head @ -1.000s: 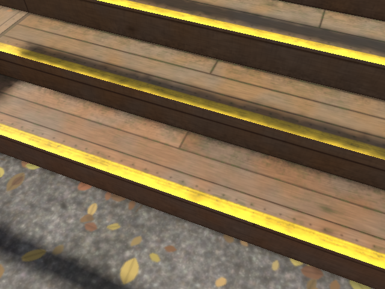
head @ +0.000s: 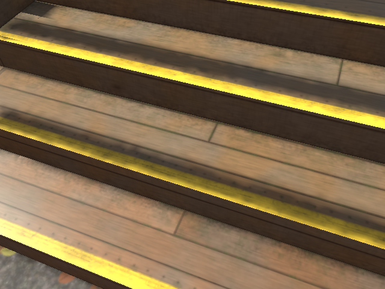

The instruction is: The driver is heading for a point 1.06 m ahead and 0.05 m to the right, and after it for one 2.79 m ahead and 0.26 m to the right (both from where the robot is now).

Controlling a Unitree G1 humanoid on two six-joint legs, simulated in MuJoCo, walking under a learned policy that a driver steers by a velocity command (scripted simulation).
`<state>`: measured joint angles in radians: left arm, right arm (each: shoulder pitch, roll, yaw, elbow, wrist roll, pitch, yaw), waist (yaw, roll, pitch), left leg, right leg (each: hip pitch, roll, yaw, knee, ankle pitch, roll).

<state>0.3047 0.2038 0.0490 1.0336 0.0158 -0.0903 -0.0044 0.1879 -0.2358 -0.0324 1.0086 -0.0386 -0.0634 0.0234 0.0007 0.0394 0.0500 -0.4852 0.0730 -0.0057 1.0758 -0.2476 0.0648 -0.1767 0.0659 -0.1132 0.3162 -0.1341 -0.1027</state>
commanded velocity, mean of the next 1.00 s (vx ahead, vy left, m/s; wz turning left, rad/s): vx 0.50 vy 0.00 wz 0.00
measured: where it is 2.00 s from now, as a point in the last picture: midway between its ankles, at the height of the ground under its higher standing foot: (200, 83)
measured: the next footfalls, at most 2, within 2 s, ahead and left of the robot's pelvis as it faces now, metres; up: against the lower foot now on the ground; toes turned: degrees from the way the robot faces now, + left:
left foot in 0.34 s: +0.26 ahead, +0.10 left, +0.00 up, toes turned +4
right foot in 0.78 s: +0.48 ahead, -0.06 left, +0.15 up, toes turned -5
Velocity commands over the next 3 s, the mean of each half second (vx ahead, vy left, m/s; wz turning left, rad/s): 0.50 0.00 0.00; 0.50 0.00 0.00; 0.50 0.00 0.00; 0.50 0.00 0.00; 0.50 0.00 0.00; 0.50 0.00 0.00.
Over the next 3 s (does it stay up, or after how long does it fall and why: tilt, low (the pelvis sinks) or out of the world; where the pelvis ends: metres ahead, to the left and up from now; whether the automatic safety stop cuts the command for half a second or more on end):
stays up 1.66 -0.01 0.63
